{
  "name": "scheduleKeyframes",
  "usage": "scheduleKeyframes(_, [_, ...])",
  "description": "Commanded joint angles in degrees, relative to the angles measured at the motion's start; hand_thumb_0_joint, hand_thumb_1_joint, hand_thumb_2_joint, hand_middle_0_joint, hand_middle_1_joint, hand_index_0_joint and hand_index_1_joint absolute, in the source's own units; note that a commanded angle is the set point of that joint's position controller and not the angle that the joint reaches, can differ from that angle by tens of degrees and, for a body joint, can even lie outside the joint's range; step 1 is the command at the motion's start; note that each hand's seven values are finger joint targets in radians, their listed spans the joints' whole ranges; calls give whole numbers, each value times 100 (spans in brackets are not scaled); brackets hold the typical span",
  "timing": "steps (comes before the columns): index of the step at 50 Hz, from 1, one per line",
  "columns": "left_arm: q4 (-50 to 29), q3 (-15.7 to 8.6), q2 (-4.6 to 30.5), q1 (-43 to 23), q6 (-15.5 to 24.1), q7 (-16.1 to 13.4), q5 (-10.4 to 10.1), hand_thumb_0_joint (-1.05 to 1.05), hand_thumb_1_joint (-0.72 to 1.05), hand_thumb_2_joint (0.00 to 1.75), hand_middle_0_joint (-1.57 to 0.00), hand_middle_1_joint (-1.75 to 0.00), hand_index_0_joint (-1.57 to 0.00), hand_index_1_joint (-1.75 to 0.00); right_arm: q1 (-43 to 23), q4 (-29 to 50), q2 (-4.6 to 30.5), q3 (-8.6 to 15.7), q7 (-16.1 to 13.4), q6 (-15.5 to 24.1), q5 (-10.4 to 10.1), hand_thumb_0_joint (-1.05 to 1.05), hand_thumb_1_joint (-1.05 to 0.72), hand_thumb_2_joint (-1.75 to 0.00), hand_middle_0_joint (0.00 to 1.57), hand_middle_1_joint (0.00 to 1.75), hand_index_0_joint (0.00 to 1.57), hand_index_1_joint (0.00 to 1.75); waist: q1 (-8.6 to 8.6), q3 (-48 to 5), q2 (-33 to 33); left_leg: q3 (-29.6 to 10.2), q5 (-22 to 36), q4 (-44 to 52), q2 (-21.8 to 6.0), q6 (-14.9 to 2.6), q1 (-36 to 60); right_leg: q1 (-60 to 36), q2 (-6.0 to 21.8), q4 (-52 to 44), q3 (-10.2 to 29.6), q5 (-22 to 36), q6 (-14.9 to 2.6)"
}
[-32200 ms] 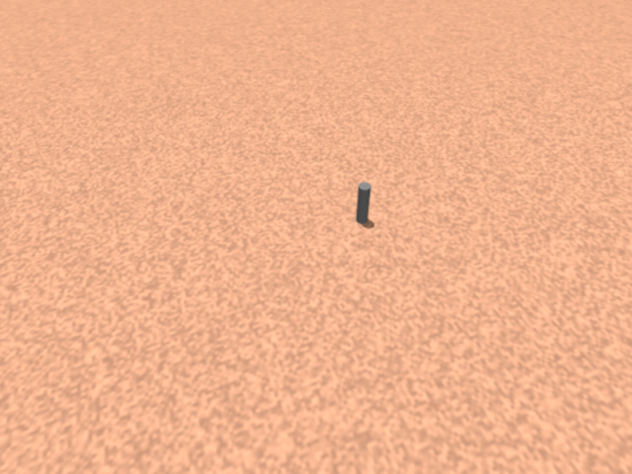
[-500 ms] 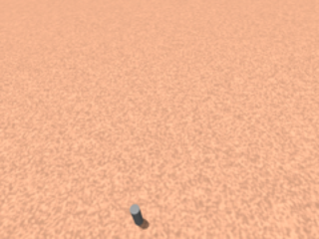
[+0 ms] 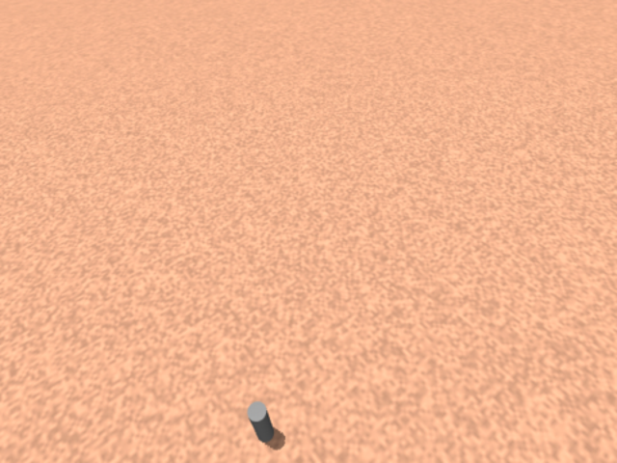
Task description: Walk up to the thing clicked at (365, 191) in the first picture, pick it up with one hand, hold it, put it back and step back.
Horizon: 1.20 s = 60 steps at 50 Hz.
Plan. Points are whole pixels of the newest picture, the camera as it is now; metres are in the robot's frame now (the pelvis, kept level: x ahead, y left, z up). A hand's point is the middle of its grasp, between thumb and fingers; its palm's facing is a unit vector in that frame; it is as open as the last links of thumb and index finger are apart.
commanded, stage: stand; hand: left
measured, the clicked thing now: (261, 422) +0.39 +0.18 -0.68
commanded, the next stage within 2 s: step back in 0.54 s
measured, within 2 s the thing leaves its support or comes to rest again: neither
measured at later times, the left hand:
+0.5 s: hand out of the picture +0.07 +0.24 -0.16, palm faces -0.02 -0.94 -0.35, open 7.3 cm
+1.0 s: hand out of the picture +0.08 +0.31 -0.18, palm faces -0.07 -0.94 -0.34, open 7.3 cm
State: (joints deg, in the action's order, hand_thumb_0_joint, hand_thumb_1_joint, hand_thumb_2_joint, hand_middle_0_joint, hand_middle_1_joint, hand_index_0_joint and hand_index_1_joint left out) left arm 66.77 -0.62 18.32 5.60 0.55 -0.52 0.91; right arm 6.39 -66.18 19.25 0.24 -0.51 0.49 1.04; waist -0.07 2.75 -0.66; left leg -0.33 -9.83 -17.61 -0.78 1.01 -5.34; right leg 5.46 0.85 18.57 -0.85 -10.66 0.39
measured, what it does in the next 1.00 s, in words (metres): steps on the spot: left foot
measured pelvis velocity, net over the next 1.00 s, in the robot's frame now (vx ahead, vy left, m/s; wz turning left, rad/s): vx -0.07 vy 0.06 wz -0.03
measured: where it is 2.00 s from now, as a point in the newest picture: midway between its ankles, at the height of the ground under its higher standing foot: outside the picture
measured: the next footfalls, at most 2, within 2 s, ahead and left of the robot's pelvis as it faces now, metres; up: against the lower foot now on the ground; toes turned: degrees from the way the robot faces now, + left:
left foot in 0.82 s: -0.03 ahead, +0.14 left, +0.00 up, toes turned -2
right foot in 1.26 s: -0.08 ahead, -0.05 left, +0.00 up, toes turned -1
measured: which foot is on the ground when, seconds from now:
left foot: down 0.00-0.64, up 0.66-0.80, down 0.82-1.00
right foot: down 0.00-0.84, up 0.86-1.00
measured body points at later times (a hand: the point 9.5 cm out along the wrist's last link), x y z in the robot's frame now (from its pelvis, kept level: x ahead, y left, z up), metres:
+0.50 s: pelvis +0.00 +0.00 +0.00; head +0.00 -0.01 +0.45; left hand +0.07 +0.29 -0.13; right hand +0.07 -0.30 -0.14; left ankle +0.00 +0.13 -0.75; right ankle +0.00 -0.12 -0.75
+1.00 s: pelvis -0.07 +0.06 -0.01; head +0.01 +0.09 +0.43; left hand +0.09 +0.36 -0.16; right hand -0.03 -0.26 -0.12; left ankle -0.07 +0.14 -0.75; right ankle -0.07 -0.09 -0.68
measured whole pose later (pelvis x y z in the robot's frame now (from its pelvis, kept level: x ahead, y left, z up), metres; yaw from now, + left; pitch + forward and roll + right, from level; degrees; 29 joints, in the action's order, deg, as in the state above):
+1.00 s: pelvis -0.07 +0.06 -0.01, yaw -2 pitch +0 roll -2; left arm 50.8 -3.4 22.4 2.2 -4.1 -1.9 0.4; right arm 9.5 -55.0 19.5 2.8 -0.9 -1.8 2.2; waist 1.8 10.6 3.0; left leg 0.3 -17.6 -31.6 1.9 -3.8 -13.5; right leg 26.8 -6.7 60.3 9.0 -28.7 -1.3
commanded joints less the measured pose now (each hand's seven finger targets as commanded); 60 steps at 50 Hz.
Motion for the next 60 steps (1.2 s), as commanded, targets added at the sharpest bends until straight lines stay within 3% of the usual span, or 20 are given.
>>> scheduleKeyframes(1, [-316,-208,1202,-190,121,-64,-27,0,90,90,-20,-30,-20,-30,-131,294,1123,208,-73,119,-20,0,-90,-90,20,30,20,30,5,-336,2,-447,839,250,-623,-163,-6,-72,661,-275,552,912,-114])
scheduleKeyframes(8, [-347,-207,1222,-178,141,-67,-29,0,90,90,-20,-30,-20,-30,-171,315,1148,225,-66,124,-37,0,-90,-90,20,30,20,30,8,-494,93,-443,1154,190,-660,-175,134,-158,675,-240,532,1210,-115])
scheduleKeyframes(26, [-406,-183,1254,-133,142,-40,-39,0,90,90,-20,-30,-20,-30,-203,317,1145,207,-31,123,-35,0,-90,-90,20,30,20,30,10,-284,91,-437,642,304,-659,-159,95,102,638,-341,599,731,-138])
scheduleKeyframes(27, [-651,-517,1687,3,99,-64,-109,0,90,90,-20,-30,-20,-30,-352,471,1351,307,-15,22,4,0,-90,-90,20,30,20,30,-60,309,218,-464,1130,-348,-535,-320,-401,486,574,44,757,1670,-188])
scheduleKeyframes(30, [-879,-589,1758,79,48,-103,-108,0,90,90,-20,-30,-20,-30,-94,646,1161,312,-20,-65,-43,0,-90,-90,20,30,20,30,13,-61,529,-118,671,-1258,-157,-275,-539,432,959,18,1124,2056,-620])
scheduleKeyframes(31, [-992,-630,1815,99,33,-104,-95,0,90,90,-20,-30,-20,-30,-74,741,1142,326,-16,-97,-45,0,-90,-90,20,30,20,30,13,-217,638,-5,286,-1655,34,-242,-594,443,1189,-36,1358,2170,-860])
scheduleKeyframes(33, [-1319,-673,1886,-210,16,-123,-7,0,90,90,-20,-30,-20,-30,163,849,1146,402,7,-202,-16,0,-90,-90,20,30,20,30,52,-422,1089,-12,-1642,-2837,318,-247,-804,661,1766,-81,1846,2116,-1381])
scheduleKeyframes(35, [-1569,-690,1880,-363,-6,-131,78,0,90,90,-20,-30,-20,-30,405,962,1171,461,36,-266,-22,0,-90,-90,20,30,20,30,121,-495,1130,-308,-2104,-3348,225,-344,-922,889,1873,189,1719,2186,-1543])
scheduleKeyframes(38, [-1795,-599,1639,-532,-71,-127,71,0,90,90,-20,-30,-20,-30,568,1095,1212,492,34,-205,-87,0,-90,-90,20,30,20,30,206,-739,1018,-205,-1447,-2476,144,-366,-943,519,1425,836,1200,2460,-1119])
scheduleKeyframes(39, [-1845,-574,1608,-465,-116,-122,51,0,90,90,-20,-30,-20,-30,554,1153,1188,492,20,-165,-57,0,-90,-90,20,30,20,30,193,-755,867,-98,-817,-1645,129,-334,-891,328,1185,1165,1058,2376,-906])
scheduleKeyframes(40, [-1869,-555,1562,-376,-177,-110,-12,0,90,90,-20,-30,-20,-30,517,1200,1199,494,0,-117,-16,0,-90,-90,20,30,20,30,192,-704,466,-130,649,-705,-39,-295,-720,363,883,1526,828,2026,-645])
scheduleKeyframes(41, [-1973,-525,1410,-377,-229,-96,-72,0,90,90,-20,-30,-20,-30,483,1231,1412,578,-25,-97,65,0,-90,-90,20,30,20,30,142,-698,-254,-816,2037,-445,-512,-318,-393,752,341,2177,538,1373,-395])
scheduleKeyframes(42, [-2056,-490,1265,-388,-260,-115,-115,0,90,90,-20,-30,-20,-30,522,1272,1742,674,-41,-85,120,0,-90,-90,20,30,20,30,145,-671,-1011,-1685,3567,-482,-1134,-563,287,1766,-372,2939,480,-487,-252])
scheduleKeyframes(43, [-1996,-492,1193,-276,-327,-154,-83,0,90,90,-20,-30,-20,-30,557,1291,1775,700,-64,-85,157,0,-90,-90,20,30,20,30,94,-627,-686,-1730,4082,-683,-1397,-843,474,2229,-667,3473,789,-2162,-224])
scheduleKeyframes(44, [-2049,-467,1167,-76,-334,-193,-47,0,90,90,-20,-30,-20,-30,567,1437,1957,734,-85,-84,110,0,-90,-90,20,30,20,30,175,-736,-839,-1880,4645,-811,-1712,-1089,483,2326,-708,3865,997,-2529,-187])
scheduleKeyframes(45, [-2018,-469,1208,-179,-332,-231,-27,0,90,90,-20,-30,-20,-30,477,1499,1959,759,-109,-97,117,0,-90,-90,20,30,20,30,235,-665,-959,-2118,4078,-582,-1807,-1056,165,2314,-697,4219,1211,-2499,-172])
scheduleKeyframes(46, [-1981,-517,1335,-230,-345,-240,-13,0,90,90,-20,-30,-20,-30,206,1587,1890,747,-135,-94,98,0,-90,-90,20,30,20,30,168,-559,-951,-1931,3656,-497,-1745,-1128,-43,2239,-681,4563,1327,-2355,-185])
scheduleKeyframes(49, [-1974,-533,1340,168,-360,-188,-77,0,90,90,-20,-30,-20,-30,-58,1714,1501,643,-222,-66,85,0,-90,-90,20,30,20,30,-121,-461,-725,-1108,3860,-922,-1069,-736,433,2545,-672,4746,1281,-1536,-176])
scheduleKeyframes(56, [-2236,-581,1285,-22,-263,-133,7,0,90,90,-20,-30,-20,-30,600,1786,1499,716,-240,-76,14,0,-90,-90,20,30,20,30,308,-490,-505,-1110,3319,-1098,-1126,-828,898,2177,-438,2937,845,-1529,41])
scheduleKeyframes(60, [-2152,-613,1258,250,-229,-91,50,0,90,90,-20,-30,-20,-30,348,1913,1562,725,-186,-104,-15,0,-90,-90,20,30,20,30,200,-657,-691,-1238,2513,-1093,-1233,-936,396,1388,-283,1914,453,-1259,-130])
